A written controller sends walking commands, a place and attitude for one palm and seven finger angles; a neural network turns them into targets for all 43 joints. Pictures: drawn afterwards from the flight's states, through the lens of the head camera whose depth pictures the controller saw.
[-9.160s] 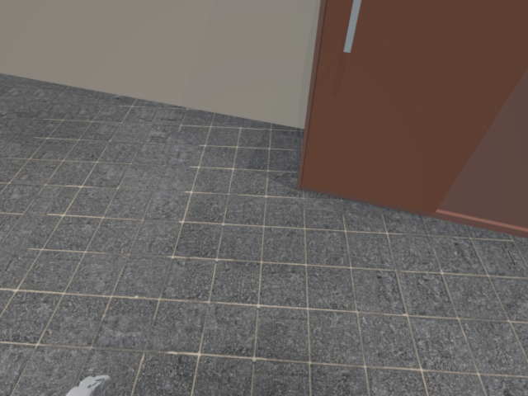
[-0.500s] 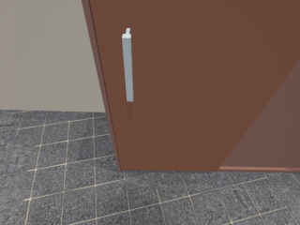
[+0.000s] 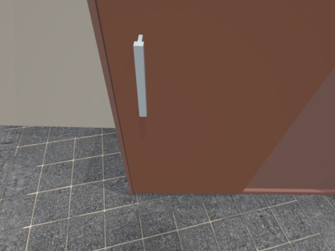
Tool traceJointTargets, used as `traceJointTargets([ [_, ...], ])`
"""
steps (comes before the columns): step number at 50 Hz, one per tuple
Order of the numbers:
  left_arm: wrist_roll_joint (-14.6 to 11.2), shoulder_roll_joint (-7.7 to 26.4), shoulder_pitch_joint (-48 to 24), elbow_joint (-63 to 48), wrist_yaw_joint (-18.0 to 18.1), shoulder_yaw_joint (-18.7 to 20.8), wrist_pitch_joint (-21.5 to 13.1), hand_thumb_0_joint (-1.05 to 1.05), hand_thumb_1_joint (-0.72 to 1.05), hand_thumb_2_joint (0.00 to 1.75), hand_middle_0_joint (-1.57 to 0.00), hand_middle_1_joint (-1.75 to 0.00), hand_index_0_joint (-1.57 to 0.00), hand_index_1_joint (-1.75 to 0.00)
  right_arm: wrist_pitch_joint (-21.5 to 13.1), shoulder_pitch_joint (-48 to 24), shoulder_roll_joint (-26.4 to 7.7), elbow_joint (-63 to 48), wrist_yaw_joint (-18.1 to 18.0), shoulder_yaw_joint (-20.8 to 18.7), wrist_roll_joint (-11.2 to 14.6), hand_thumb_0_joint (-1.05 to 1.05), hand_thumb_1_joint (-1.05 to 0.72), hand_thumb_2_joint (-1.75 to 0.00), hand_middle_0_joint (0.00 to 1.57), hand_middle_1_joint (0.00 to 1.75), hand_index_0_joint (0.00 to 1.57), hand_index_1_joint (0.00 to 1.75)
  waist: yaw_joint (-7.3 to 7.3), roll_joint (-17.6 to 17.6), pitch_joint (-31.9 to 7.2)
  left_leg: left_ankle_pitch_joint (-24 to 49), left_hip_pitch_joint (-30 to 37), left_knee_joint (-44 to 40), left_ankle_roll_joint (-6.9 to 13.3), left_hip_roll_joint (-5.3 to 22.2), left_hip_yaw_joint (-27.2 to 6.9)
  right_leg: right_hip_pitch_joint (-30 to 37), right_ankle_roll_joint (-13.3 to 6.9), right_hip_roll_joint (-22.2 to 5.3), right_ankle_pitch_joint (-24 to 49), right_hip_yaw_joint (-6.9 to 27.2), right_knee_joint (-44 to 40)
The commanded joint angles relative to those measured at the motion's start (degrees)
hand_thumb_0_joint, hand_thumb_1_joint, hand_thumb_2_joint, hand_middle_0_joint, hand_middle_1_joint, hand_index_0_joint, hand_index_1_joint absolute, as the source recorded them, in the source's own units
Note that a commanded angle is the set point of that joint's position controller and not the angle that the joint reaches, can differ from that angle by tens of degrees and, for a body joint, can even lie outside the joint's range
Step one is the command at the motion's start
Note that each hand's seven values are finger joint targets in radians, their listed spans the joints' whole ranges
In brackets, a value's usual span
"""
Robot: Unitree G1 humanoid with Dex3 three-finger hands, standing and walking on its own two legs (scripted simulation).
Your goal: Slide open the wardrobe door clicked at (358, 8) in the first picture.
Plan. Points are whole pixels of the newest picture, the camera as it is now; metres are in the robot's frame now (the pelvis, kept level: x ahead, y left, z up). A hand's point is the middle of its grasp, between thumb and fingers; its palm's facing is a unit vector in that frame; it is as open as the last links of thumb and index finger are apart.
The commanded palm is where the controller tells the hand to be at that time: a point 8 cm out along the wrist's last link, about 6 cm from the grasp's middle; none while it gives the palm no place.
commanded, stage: shuffle to correct the standing spot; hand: left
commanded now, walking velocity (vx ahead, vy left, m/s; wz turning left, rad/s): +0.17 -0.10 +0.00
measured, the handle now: (141, 79) +0.54 +0.12 +0.13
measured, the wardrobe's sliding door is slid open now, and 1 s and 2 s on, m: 0.00 0.00 0.00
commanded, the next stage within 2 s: come to a stop and stand still in 0.18 s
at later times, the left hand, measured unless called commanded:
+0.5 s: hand out of the picture +0.00 +0.10 -0.19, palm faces +0.15 -0.98 -0.10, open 7.3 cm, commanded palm none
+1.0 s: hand out of the picture +0.06 +0.16 -0.19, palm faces +0.10 -0.97 -0.20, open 7.3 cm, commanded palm none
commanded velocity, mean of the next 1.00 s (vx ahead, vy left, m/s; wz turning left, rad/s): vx -0.03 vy -0.02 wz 0.04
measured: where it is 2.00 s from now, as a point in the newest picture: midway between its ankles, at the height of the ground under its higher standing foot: outside the picture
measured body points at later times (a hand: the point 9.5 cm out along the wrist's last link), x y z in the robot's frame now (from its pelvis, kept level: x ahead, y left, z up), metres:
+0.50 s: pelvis +0.09 -0.02 -0.01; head +0.11 +0.00 +0.44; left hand +0.00 +0.15 -0.18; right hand +0.10 -0.24 -0.16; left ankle +0.06 +0.07 -0.74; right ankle +0.01 -0.13 -0.73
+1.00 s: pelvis +0.05 -0.02 -0.01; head +0.06 -0.01 +0.43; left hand +0.06 +0.21 -0.17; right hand +0.12 -0.25 -0.16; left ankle +0.07 +0.08 -0.74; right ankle +0.02 -0.13 -0.74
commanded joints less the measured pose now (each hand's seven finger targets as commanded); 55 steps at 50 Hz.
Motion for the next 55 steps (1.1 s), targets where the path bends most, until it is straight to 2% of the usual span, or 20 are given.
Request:
traceJointTargets([
  [1, 0.6, 2.8, 5.9, -0.9, -0.5, 1.2, -0.2, 0.0, 0.9, 0.9, -0.2, -0.3, -0.2, -0.3, -0.2, 4.3, -6.8, -1.6, -0.5, -1.7, -0.4, 0.0, -0.9, -0.9, 0.2, 0.3, 0.2, 0.3, -0.2, 3.1, 6.4, -23.9, -6.9, -12.7, 0.6, 11.0, -12.6, -4.1, -2.1, -1.4, -11.1, 1.6, -0.6],
  [9, 0.6, 2.3, 9.1, -0.3, -1.0, 1.7, -1.2, 0.0, 0.9, 0.9, -0.2, -0.3, -0.2, -0.3, -1.3, 5.3, -5.3, -2.4, -0.7, -1.9, -0.2, 0.0, -0.9, -0.9, 0.2, 0.3, 0.2, 0.3, 0.42, 2.2, 6.8, -16.0, -7.6, -7.5, 1.8, 10.4, -10.8, -2.5, -3.0, -2.9, -6.8, 2.4, -0.2],
  [13, 0.4, 4.9, 13.8, 1.2, -0.3, 2.8, -1.7, 0.0, 0.9, 0.9, -0.2, -0.3, -0.2, -0.3, -1.8, 3.8, -1.4, -3.8, -0.5, -1.0, -0.2, 0.0, -0.9, -0.9, 0.2, 0.3, 0.2, 0.3, 1.84, -10.1, 5.7, -7.4, -16.5, 9.5, -0.8, 3.1, 0.0, 7.4, -6.6, -10.3, -2.6, 11.3, -6.7],
  [15, 0.3, 5.1, 15.6, 1.7, 0.0, 3.0, -1.9, 0.0, 0.9, 0.9, -0.2, -0.3, -0.2, -0.3, -1.6, 0.8, -1.0, -5.1, -0.3, -1.1, -0.5, 0.0, -0.9, -0.9, 0.2, 0.3, 0.2, 0.3, 2.61, -9.8, 5.9, -13.8, -20.1, 19.2, -1.5, 3.8, 1.1, 8.7, -10.2, -15.0, 7.4, 15.0, -8.9],
  [18, 0.5, 3.0, 12.7, 1.3, 0.8, 2.2, -2.1, 0.0, 0.9, 0.9, -0.2, -0.3, -0.2, -0.3, -1.5, 1.0, 1.1, -4.4, -0.6, -0.3, 0.1, 0.0, -0.9, -0.9, 0.2, 0.3, 0.2, 0.3, 0.79, -3.5, 4.4, -12.0, -14.4, 12.5, -2.5, 5.6, 0.3, 8.7, -10.0, -14.0, 38.2, 8.6, -2.4],
  [19, 0.2, 2.8, 10.5, 0.8, 0.9, 1.9, -1.9, 0.0, 0.9, 0.9, -0.2, -0.3, -0.2, -0.3, -1.5, 3.7, 1.3, -2.9, -0.9, -0.1, 0.4, 0.0, -0.9, -0.9, 0.2, 0.3, 0.2, 0.3, -1.05, -2.0, 2.4, -2.9, -7.1, 3.3, -2.7, 5.3, 0.3, 6.9, -7.7, -11.3, 43.1, 4.8, 2.2],
  [20, -0.3, 2.8, 9.4, 0.1, 0.9, 1.7, -1.7, 0.0, 0.9, 0.9, -0.2, -0.3, -0.2, -0.3, -1.9, 7.9, -0.5, -1.4, -1.3, -0.5, 0.5, 0.0, -0.9, -0.9, 0.2, 0.3, 0.2, 0.3, -2.34, 1.2, -1.6, 20.5, 3.0, -0.1, -1.7, 6.6, -0.9, 3.7, -4.1, -7.1, 41.3, 1.0, 7.9],
  [22, -0.8, 1.4, 8.8, -1.0, 1.5, 1.2, -1.3, 0.0, 0.9, 0.9, -0.2, -0.3, -0.2, -0.3, -1.7, 11.0, -5.1, -0.3, -2.5, -1.4, 0.8, 0.0, -0.9, -0.9, 0.2, 0.3, 0.2, 0.3, -2.39, 8.8, -5.2, 56.7, 14.7, 5.6, 4.3, 16.0, -7.1, -4.7, 0.2, -2.9, 11.7, -1.6, 8.4],
  [24, -0.5, 2.0, 7.7, -1.3, 1.6, 1.6, 0.0, 0.0, 0.9, 0.9, -0.2, -0.3, -0.2, -0.3, -0.9, 7.1, -6.0, -0.5, -2.7, -1.2, 1.0, 0.0, -0.9, -0.9, 0.2, 0.3, 0.2, 0.3, -0.85, 12.6, 1.3, 64.6, 11.0, 2.2, 5.9, 18.5, -8.7, -6.7, 0.6, -2.5, -7.6, -1.0, 8.7],
  [28, -0.1, 2.4, 8.2, -1.6, 1.2, 2.4, 0.5, 0.0, 0.9, 0.9, -0.2, -0.3, -0.2, -0.3, -0.3, 4.5, -7.0, -3.1, -2.9, -2.3, 0.7, 0.0, -0.9, -0.9, 0.2, 0.3, 0.2, 0.3, -0.18, 7.1, 1.3, 61.5, 12.2, 4.2, 4.0, 15.6, -6.7, -5.5, 0.7, -2.5, 1.0, -1.5, 3.3],
  [32, 0.5, 5.2, 7.3, -3.4, 1.4, 3.7, 0.1, 0.0, 0.9, 0.9, -0.2, -0.3, -0.2, -0.3, 0.3, 2.3, -6.6, -6.0, -2.7, -3.6, 0.4, 0.0, -0.9, -0.9, 0.2, 0.3, 0.2, 0.3, 0.16, -1.5, -4.3, 39.6, 4.9, 9.8, 0.2, 10.4, -1.9, 2.6, -0.6, -7.0, 36.9, 1.3, 5.4],
  [35, 0.7, 7.7, 7.7, -3.8, 1.3, 4.1, 0.3, 0.0, 0.9, 0.9, -0.2, -0.3, -0.2, -0.3, 1.0, -1.7, -3.5, -8.2, -1.7, -3.4, 0.1, 0.0, -0.9, -0.9, 0.2, 0.3, 0.2, 0.3, 2.2, -11.1, -4.2, -6.8, -10.6, 18.3, -3.2, 2.7, 1.3, 11.7, -7.5, -15.5, 59.3, 7.0, 4.5],
  [38, 1.2, 7.3, 5.9, -5.3, 1.4, 3.5, 0.5, 0.0, 0.9, 0.9, -0.2, -0.3, -0.2, -0.3, 1.7, -5.9, -1.5, -9.5, -1.2, -2.9, 0.1, 0.0, -0.9, -0.9, 0.2, 0.3, 0.2, 0.3, 2.73, -8.0, -1.3, -18.8, -15.1, 26.1, -3.5, 2.2, -1.1, 9.5, -12.0, -17.1, 54.4, 7.7, 1.9],
  [43, 0.2, 8.6, -0.6, -7.4, 1.0, 3.4, 0.4, 0.0, 0.9, 0.9, -0.2, -0.3, -0.2, -0.3, 1.2, -0.6, -2.6, -7.1, -0.5, -2.5, 0.3, 0.0, -0.9, -0.9, 0.2, 0.3, 0.2, 0.3, -1.63, -7.0, -1.1, 3.1, 0.1, 3.6, -3.9, 2.6, 1.3, 0.7, -7.0, -10.1, 36.0, 3.2, 6.5],
  [44, -0.2, 8.1, -0.5, -8.0, 0.8, 3.3, 0.5, 0.0, 0.9, 0.9, -0.2, -0.3, -0.2, -0.3, 0.7, 1.1, -4.6, -6.4, -0.6, -2.8, 0.0, 0.0, -0.9, -0.9, 0.2, 0.3, 0.2, 0.3, -1.74, -1.8, -2.4, 14.9, 5.7, 1.4, -2.7, 5.6, -1.5, -2.7, -4.2, -7.6, 26.4, 2.1, 9.1],
  [45, -0.6, 6.1, 0.6, -8.3, 0.8, 3.1, 0.9, 0.0, 0.9, 0.9, -0.2, -0.3, -0.2, -0.3, 0.2, 1.1, -7.5, -6.8, -0.9, -3.1, -0.3, 0.0, -0.9, -0.9, 0.2, 0.3, 0.2, 0.3, -0.69, 6.4, -2.7, 25.1, 5.5, -0.5, 1.2, 13.6, -10.9, -5.4, -1.2, -3.5, 9.0, 0.5, 10.8],
  [46, -0.5, 4.5, 1.0, -8.0, 0.9, 2.7, 1.2, 0.0, 0.9, 0.9, -0.2, -0.3, -0.2, -0.3, 0.3, -1.1, -8.9, -7.1, -0.8, -3.0, -0.3, 0.0, -0.9, -0.9, 0.2, 0.3, 0.2, 0.3, 0.59, 10.7, -1.0, 25.7, -0.8, -4.1, 5.0, 18.3, -14.2, -2.6, 0.0, -2.0, -10.5, -0.2, 12.5],
  [47, 0.1, 4.1, 1.3, -7.7, 0.8, 2.5, 1.5, 0.0, 0.9, 0.9, -0.2, -0.3, -0.2, -0.3, 0.5, -3.9, -8.6, -7.6, -0.7, -2.8, -0.4, 0.0, -0.9, -0.9, 0.2, 0.3, 0.2, 0.3, 1.65, 8.0, 2.4, 15.6, -6.1, -6.4, 5.7, 18.0, -13.4, -0.7, -0.2, -2.2, -14.5, 0.7, 12.4],
  [51, 0.4, 5.1, 3.1, -4.3, 0.0, 2.3, 1.1, 0.0, 0.9, 0.9, -0.2, -0.3, -0.2, -0.3, 0.2, -6.8, -7.7, -7.8, -0.6, -2.2, 0.0, 0.0, -0.9, -0.9, 0.2, 0.3, 0.2, 0.3, 2.52, 4.4, 4.2, -4.5, -9.3, -7.8, 1.5, 11.7, -10.8, 2.7, -0.9, -3.5, -2.3, 2.1, -0.1],
  [55, 0.0, 6.0, 0.4, -3.5, -0.3, 2.0, 0.0, 0.0, 0.9, 0.9, -0.2, -0.3, -0.2, -0.3, 0.5, -2.5, -5.6, -6.0, -0.4, -1.8, 0.1, 0.0, -0.9, -0.9, 0.2, 0.3, 0.2, 0.3, -0.39, -1.2, 2.6, -2.6, 0.1, -3.5, -1.8, 7.6, -5.2, -3.8, -2.0, -6.2, -6.0, 4.8, -8.0],
])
